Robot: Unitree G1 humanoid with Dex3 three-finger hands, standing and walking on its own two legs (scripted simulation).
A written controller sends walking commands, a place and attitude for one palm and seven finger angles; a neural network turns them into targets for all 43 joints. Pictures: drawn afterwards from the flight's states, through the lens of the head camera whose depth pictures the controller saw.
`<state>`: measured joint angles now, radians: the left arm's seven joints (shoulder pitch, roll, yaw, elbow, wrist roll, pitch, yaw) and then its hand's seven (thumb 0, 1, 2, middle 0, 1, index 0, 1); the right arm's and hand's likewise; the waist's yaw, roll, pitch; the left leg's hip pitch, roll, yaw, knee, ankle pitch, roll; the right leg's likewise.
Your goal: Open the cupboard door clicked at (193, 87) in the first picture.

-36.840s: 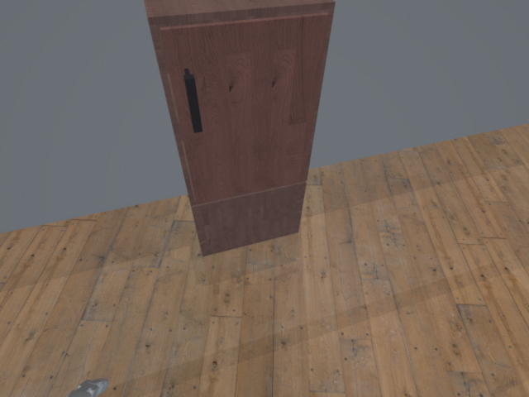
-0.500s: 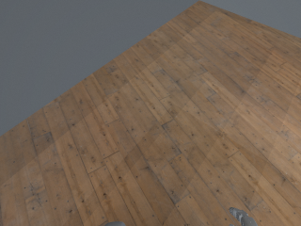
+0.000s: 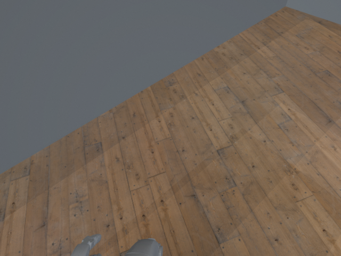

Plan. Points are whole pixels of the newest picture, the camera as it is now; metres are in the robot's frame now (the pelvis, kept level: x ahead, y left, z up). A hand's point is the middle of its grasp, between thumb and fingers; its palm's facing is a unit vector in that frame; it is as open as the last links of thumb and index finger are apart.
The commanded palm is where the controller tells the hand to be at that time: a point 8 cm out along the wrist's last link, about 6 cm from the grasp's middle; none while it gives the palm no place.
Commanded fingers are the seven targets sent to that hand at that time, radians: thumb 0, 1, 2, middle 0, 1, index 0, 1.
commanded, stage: turn to face it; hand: left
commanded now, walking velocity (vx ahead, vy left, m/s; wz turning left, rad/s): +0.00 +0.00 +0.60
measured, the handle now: out of the picture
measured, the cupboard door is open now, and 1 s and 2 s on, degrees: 39 39 39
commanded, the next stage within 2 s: none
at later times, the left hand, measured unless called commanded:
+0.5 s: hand out of the picture -0.01 +0.27 -0.17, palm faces +0.33 -0.91 -0.25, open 7.4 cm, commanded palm none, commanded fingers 0.00 0.90 0.90 -0.20 -0.30 -0.20 -0.30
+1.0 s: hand out of the picture -0.01 +0.19 -0.14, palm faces +0.54 -0.80 -0.27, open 7.4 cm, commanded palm none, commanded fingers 0.00 0.90 0.90 -0.20 -0.30 -0.20 -0.30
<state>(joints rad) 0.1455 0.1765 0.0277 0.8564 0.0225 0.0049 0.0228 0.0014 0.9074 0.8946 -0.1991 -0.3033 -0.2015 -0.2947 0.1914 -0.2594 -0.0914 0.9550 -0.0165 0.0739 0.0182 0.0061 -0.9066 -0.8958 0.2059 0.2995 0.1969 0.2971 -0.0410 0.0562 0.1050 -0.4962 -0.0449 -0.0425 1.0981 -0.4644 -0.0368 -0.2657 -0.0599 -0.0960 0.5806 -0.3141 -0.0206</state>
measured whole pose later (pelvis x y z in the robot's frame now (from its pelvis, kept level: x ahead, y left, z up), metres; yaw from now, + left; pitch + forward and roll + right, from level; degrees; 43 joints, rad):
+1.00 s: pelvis +0.02 -0.02 +0.01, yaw +36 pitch +0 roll +3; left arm 0.17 0.16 0.02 0.88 0.02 0.01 0.02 0.00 0.91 0.89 -0.20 -0.30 -0.20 -0.29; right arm 0.18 -0.26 -0.10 0.97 -0.02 0.08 0.03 0.01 -0.91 -0.90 0.20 0.30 0.19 0.30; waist -0.05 0.02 0.11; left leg -0.52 -0.01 -0.02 1.19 -0.38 -0.07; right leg -0.19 -0.08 -0.14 0.50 -0.30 -0.03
